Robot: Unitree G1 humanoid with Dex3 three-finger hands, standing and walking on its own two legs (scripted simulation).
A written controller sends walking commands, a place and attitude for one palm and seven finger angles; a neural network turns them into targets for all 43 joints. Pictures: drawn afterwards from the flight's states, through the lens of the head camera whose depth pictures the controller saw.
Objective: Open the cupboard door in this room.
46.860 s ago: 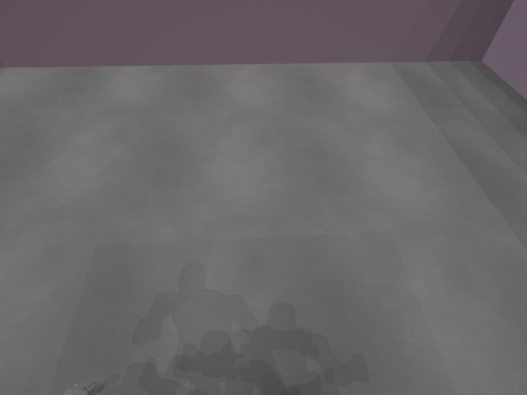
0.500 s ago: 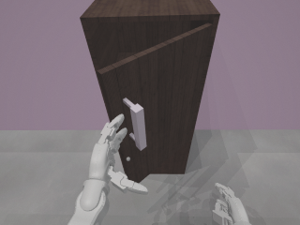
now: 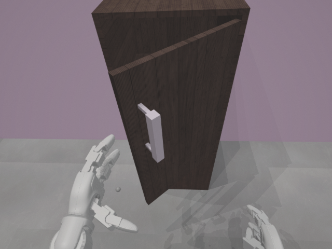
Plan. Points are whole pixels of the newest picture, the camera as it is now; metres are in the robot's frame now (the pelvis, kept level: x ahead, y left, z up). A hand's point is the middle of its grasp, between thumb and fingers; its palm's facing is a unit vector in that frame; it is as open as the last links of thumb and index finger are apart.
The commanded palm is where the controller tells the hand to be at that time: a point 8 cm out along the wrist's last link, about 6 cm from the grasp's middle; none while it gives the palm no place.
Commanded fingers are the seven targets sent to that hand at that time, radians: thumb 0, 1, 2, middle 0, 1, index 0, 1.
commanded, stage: draw the hand back to the body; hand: left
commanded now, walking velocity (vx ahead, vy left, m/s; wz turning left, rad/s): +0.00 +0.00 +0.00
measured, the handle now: (150, 133) +0.36 +0.07 +0.11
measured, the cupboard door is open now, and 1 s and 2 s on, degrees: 42 42 42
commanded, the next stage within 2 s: step back with the hand held close in 1.58 s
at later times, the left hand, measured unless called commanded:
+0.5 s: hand (81, 188) +0.20 +0.17 +0.13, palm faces +0.03 -1.00 -0.05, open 16.2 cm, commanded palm +0.17 +0.23 +0.15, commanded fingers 0.00 -0.29 0.39 -0.16 -0.30 -0.16 -0.30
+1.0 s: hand (37, 171) +0.22 +0.25 +0.16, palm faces +0.31 -0.87 -0.37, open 11.5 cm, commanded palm +0.17 +0.30 +0.18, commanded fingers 0.00 0.58 0.76 -0.19 -0.30 -0.19 -0.30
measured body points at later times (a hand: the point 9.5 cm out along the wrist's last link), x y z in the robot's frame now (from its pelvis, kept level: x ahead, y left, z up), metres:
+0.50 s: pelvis +0.00 +0.01 +0.01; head -0.02 -0.01 +0.46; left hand +0.19 +0.23 +0.14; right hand +0.19 -0.20 -0.06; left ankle +0.02 +0.14 -0.71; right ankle -0.04 -0.09 -0.71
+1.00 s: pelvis +0.02 +0.03 +0.03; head +0.01 +0.02 +0.48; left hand +0.20 +0.30 +0.18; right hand +0.19 -0.19 -0.06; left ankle +0.02 +0.14 -0.71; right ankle -0.04 -0.09 -0.71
